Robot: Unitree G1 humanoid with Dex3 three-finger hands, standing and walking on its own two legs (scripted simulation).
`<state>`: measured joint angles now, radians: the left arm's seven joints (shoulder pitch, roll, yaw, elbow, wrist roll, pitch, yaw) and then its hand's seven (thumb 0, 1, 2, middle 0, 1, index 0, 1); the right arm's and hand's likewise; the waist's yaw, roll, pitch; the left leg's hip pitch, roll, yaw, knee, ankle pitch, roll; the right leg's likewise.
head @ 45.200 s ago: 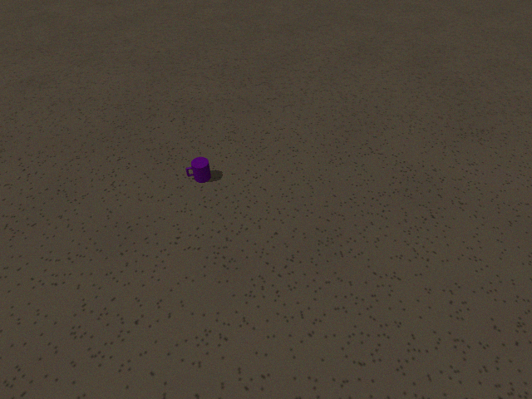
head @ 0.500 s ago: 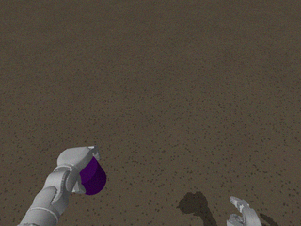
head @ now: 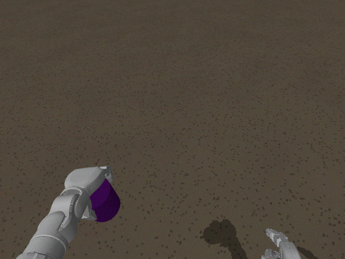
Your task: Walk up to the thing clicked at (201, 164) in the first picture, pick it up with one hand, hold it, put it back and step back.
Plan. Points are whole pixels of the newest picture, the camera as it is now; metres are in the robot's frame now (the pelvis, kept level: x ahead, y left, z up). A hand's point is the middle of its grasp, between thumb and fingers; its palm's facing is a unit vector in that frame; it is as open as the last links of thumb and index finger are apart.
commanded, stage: crouch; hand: left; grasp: from above
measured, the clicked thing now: (93, 200) +0.30 +0.24 -0.08
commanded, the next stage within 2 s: lower in 1.86 s
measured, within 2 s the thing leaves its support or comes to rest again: neither
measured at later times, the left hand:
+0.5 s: hand (99, 217) +0.30 +0.26 -0.20, palm faces -0.43 +0.02 -0.90, open 11.6 cm
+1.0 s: hand (110, 236) +0.31 +0.29 -0.44, palm faces -0.47 -0.03 -0.88, open 11.6 cm
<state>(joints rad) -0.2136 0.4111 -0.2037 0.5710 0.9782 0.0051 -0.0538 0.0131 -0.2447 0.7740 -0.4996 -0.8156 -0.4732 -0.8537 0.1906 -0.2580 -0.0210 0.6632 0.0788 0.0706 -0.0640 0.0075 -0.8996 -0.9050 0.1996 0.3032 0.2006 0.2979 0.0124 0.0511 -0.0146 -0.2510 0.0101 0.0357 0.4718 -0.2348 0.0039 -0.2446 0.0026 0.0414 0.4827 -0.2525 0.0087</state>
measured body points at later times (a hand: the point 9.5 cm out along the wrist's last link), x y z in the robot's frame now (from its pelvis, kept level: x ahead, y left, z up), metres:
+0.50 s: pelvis -0.04 +0.01 -0.10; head +0.06 +0.02 +0.34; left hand +0.32 +0.26 -0.15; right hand +0.07 -0.28 -0.21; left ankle +0.01 +0.12 -0.74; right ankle +0.00 -0.13 -0.74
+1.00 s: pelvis -0.08 +0.01 -0.29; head +0.12 +0.05 +0.11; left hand +0.33 +0.29 -0.39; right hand +0.01 -0.26 -0.42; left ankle +0.01 +0.12 -0.74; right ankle +0.00 -0.12 -0.74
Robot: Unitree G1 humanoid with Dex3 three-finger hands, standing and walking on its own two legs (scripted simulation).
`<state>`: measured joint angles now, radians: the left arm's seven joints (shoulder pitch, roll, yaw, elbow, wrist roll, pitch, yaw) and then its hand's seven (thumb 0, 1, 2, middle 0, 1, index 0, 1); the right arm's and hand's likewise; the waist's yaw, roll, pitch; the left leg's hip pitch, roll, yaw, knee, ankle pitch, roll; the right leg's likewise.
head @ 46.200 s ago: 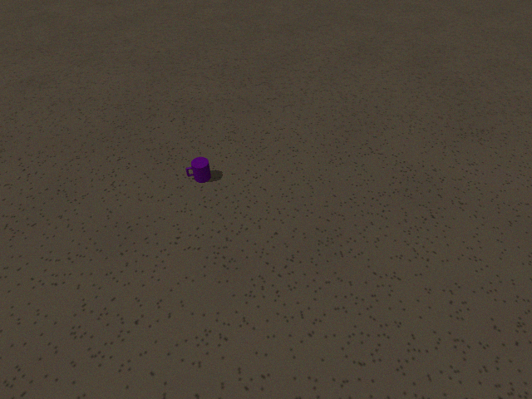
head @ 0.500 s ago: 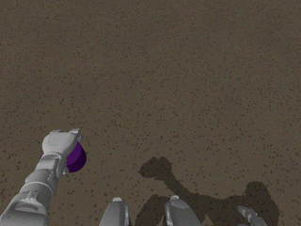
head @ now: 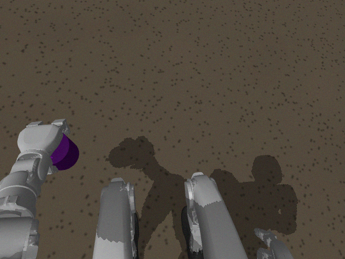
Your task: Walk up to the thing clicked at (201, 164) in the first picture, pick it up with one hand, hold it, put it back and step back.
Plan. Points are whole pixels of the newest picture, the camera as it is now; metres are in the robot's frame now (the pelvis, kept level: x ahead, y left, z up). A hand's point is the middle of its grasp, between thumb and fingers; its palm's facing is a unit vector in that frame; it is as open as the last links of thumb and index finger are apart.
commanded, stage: crouch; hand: left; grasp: from above
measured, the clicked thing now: (50, 152) +0.39 +0.31 -0.19
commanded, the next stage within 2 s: lower in 0.86 s
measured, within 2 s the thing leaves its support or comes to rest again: rests again in 1.76 s
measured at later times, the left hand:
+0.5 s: hand (58, 155) +0.40 +0.30 -0.25, palm faces -0.46 -0.06 -0.88, open 11.5 cm
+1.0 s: hand (61, 154) +0.41 +0.31 -0.29, palm faces -0.45 -0.06 -0.89, open 11.5 cm
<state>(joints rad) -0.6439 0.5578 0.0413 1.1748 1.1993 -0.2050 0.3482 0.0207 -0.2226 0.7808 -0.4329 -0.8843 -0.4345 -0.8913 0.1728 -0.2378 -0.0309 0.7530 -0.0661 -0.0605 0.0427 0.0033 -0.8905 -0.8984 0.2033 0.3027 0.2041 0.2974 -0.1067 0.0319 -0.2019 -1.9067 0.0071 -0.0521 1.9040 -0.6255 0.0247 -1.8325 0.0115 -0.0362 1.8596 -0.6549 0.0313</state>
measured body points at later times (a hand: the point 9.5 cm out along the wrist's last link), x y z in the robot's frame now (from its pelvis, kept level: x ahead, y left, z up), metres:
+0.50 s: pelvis +0.00 +0.00 -0.08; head +0.22 +0.05 +0.30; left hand +0.42 +0.30 -0.20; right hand +0.08 -0.28 -0.20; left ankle +0.08 +0.11 -0.45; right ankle +0.08 -0.13 -0.45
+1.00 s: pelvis -0.01 -0.01 -0.13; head +0.21 +0.05 +0.25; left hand +0.43 +0.31 -0.24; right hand +0.06 -0.29 -0.25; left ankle +0.08 +0.11 -0.45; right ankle +0.08 -0.13 -0.45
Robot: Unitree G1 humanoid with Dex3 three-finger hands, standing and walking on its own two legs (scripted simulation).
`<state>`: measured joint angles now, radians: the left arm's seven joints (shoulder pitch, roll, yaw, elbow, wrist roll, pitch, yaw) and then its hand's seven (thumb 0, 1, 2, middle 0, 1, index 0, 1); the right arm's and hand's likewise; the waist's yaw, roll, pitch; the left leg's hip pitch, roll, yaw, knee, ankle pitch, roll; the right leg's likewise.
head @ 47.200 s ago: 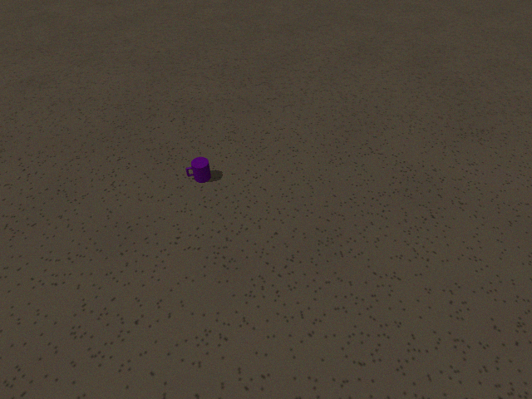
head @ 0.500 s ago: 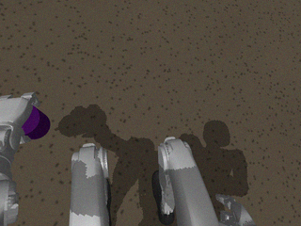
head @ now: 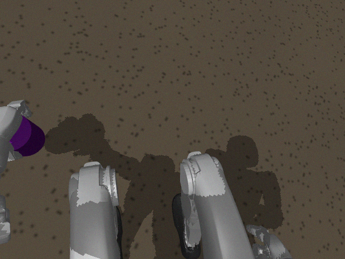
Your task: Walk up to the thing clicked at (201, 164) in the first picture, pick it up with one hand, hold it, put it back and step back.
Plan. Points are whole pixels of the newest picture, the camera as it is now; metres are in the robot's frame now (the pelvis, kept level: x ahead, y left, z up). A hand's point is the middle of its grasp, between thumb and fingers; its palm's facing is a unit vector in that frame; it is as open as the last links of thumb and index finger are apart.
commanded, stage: lower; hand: left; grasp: from above
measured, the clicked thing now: (10, 138) +0.40 +0.37 -0.20
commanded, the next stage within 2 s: rest in 0.30 s
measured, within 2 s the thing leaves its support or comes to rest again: rests again in 0.76 s
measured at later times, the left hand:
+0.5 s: hand (23, 143) +0.39 +0.34 -0.22, palm faces -0.44 -0.12 -0.89, open 11.6 cm
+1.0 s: hand (27, 143) +0.40 +0.35 -0.25, palm faces -0.44 -0.14 -0.88, open 11.6 cm
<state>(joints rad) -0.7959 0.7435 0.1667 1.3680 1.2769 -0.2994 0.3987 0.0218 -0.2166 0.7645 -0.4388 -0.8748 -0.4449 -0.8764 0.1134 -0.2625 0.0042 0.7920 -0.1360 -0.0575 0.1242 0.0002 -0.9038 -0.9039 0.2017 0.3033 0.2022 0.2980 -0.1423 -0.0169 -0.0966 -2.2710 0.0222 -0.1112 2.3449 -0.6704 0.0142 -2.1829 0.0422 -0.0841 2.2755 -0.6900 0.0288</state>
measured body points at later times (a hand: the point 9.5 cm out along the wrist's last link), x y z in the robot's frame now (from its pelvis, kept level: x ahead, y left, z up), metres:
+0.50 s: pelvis +0.00 +0.00 -0.04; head +0.23 +0.09 +0.34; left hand +0.41 +0.35 -0.17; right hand +0.10 -0.28 -0.14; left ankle +0.08 +0.12 -0.32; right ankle +0.10 -0.12 -0.32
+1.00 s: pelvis +0.01 +0.00 -0.05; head +0.24 +0.10 +0.32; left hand +0.42 +0.35 -0.20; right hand +0.08 -0.28 -0.15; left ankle +0.08 +0.12 -0.32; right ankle +0.10 -0.12 -0.32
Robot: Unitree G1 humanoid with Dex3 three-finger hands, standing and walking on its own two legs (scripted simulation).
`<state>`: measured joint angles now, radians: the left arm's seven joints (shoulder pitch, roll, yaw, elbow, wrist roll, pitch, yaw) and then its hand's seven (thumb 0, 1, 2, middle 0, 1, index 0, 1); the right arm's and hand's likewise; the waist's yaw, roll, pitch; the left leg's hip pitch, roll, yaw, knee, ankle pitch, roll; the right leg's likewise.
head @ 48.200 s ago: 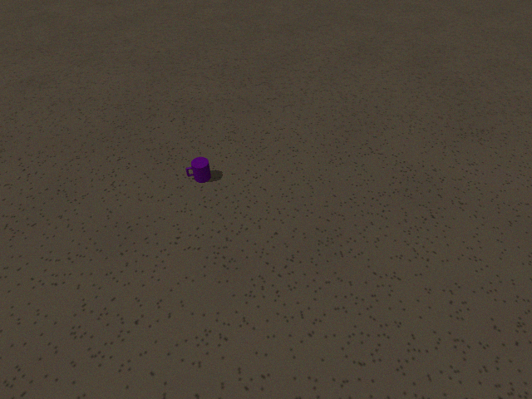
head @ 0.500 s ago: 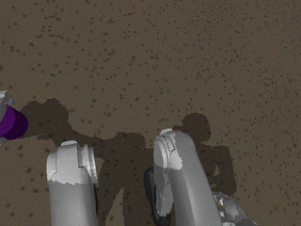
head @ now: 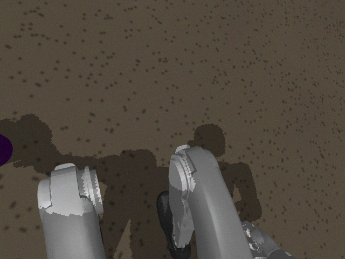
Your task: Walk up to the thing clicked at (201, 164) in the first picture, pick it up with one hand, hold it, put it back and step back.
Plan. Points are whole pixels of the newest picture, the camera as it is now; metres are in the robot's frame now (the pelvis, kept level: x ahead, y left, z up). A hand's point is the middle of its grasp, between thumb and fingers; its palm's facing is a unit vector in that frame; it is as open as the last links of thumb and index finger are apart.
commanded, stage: rest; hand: left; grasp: from above
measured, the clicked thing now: out of the picture +0.38 +0.39 -0.24
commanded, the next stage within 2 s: open in 0.02 s
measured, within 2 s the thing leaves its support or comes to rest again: neither
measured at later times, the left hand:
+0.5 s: hand out of the picture +0.37 +0.37 -0.20, palm faces -0.43 -0.17 -0.89, open 13.0 cm
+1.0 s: hand out of the picture +0.37 +0.37 -0.20, palm faces -0.43 -0.17 -0.89, open 13.6 cm
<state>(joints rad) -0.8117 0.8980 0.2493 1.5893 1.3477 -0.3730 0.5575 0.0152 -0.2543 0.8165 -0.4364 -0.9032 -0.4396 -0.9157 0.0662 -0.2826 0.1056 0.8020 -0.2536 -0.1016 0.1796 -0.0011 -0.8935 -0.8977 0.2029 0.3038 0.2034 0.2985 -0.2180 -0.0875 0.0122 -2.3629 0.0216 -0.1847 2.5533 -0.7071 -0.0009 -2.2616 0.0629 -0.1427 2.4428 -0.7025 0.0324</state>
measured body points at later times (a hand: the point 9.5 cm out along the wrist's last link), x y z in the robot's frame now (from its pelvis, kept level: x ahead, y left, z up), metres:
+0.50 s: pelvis +0.00 +0.00 -0.01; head +0.21 +0.12 +0.37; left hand +0.39 +0.38 -0.15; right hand +0.09 -0.26 -0.09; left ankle +0.07 +0.13 -0.26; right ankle +0.10 -0.11 -0.26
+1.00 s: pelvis +0.00 +0.00 +0.00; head +0.22 +0.12 +0.37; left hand +0.39 +0.38 -0.15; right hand +0.10 -0.26 -0.09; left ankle +0.07 +0.13 -0.26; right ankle +0.10 -0.11 -0.26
